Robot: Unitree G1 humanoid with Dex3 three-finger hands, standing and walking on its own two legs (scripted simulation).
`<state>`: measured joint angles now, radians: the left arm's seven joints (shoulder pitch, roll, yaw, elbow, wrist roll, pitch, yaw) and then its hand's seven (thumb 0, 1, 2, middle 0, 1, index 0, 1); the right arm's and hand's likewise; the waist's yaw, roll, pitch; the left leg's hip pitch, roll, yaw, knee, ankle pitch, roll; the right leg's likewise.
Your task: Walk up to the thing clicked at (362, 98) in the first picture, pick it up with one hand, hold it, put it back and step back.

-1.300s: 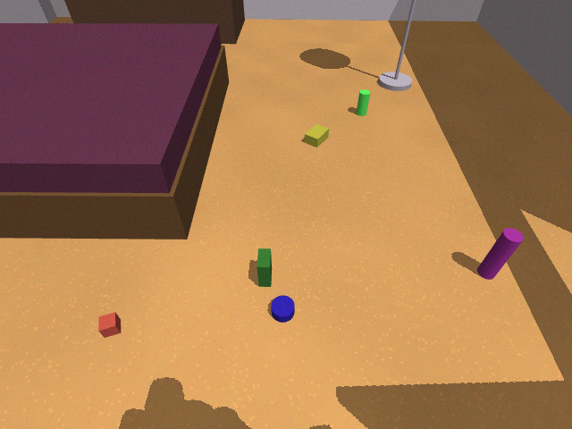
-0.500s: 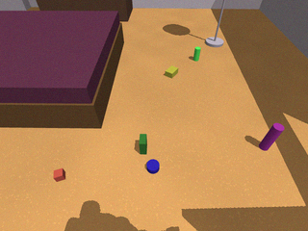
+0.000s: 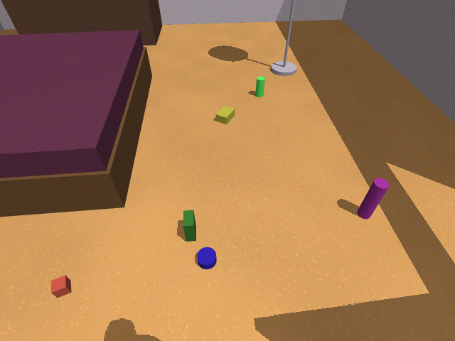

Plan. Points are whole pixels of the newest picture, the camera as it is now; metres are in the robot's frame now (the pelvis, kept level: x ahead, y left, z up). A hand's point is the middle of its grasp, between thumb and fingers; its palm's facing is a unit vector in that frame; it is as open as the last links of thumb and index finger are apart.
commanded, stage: walk up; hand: left
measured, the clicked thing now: (260, 86) +2.18 -0.31 -0.70
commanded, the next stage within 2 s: none
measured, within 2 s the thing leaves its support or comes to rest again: neither
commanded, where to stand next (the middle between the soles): +1.79 -0.43 m, yaw -14 degrees
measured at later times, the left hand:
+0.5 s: hand (150, 302) +0.27 +0.18 -0.15, palm faces -0.10 -0.94 -0.34, open 7.4 cm
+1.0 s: hand (200, 150) +0.73 +0.09 -0.12, palm faces -0.33 -0.86 -0.39, open 7.4 cm
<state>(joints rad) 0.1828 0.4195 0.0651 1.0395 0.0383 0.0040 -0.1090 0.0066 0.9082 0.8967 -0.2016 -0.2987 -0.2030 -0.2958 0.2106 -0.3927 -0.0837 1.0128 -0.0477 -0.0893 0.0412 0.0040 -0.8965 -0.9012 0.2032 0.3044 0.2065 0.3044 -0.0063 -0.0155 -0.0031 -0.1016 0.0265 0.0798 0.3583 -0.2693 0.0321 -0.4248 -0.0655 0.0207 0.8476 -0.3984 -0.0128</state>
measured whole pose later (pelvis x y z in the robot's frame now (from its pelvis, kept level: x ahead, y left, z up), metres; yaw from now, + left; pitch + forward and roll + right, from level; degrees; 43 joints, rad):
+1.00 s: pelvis +0.52 -0.14 -0.02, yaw -14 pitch -1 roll +2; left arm 0.12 0.46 0.05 0.92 0.00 -0.05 -0.12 0.00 0.91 0.90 -0.20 -0.30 -0.20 -0.30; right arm 0.40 -0.45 -0.07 0.95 -0.02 -0.08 0.07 0.01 -0.90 -0.90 0.20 0.30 0.20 0.30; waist -0.07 -0.01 0.03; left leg 0.05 0.08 0.19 0.39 -0.41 -0.05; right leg -0.51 -0.10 -0.04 0.56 -0.06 -0.02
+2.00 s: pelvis +1.06 -0.28 -0.03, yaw -15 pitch -2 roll +0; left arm 0.15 0.40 0.06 0.91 0.01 -0.08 -0.07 0.00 0.91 0.90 -0.20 -0.30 -0.20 -0.30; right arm 0.36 -0.43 -0.06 0.92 -0.01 -0.06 0.04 0.01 -0.90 -0.90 0.20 0.30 0.20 0.30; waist -0.03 0.04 0.07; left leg -0.07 0.06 0.07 0.74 -0.49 0.02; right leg -0.42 -0.04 -0.08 0.60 -0.14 -0.03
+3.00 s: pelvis +1.47 -0.37 -0.01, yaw -14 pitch -3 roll +0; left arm 0.26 0.37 0.03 0.87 0.00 -0.09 -0.04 0.00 0.91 0.90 -0.20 -0.30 -0.21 -0.30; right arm 0.28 -0.44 -0.05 0.90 -0.01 -0.04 0.05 0.01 -0.90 -0.90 0.20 0.30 0.20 0.30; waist 0.02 0.08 0.08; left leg -0.43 0.05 0.00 1.04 -0.37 0.03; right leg -0.28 -0.04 -0.07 0.54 -0.21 -0.02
